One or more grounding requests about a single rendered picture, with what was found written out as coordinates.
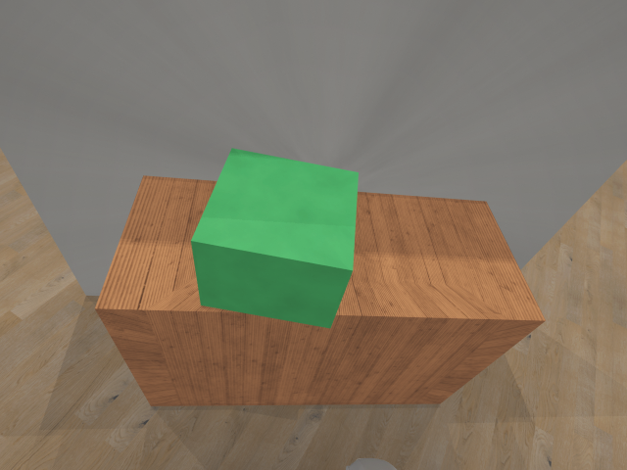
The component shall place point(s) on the carton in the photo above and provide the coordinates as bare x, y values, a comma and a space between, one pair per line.
277, 238

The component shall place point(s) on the pedestal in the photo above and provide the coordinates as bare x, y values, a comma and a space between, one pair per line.
434, 298

